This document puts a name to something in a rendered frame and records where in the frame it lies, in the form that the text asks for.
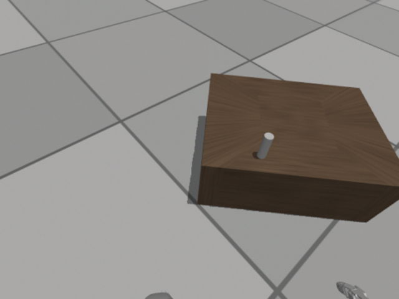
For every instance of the can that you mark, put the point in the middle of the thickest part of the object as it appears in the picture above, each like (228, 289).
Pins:
(265, 145)

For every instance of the right robot hand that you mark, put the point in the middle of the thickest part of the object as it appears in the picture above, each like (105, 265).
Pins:
(351, 292)

